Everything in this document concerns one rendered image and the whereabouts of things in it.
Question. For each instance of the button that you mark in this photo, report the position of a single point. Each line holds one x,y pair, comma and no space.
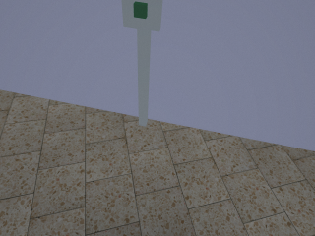
140,10

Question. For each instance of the panel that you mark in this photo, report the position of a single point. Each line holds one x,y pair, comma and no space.
144,30

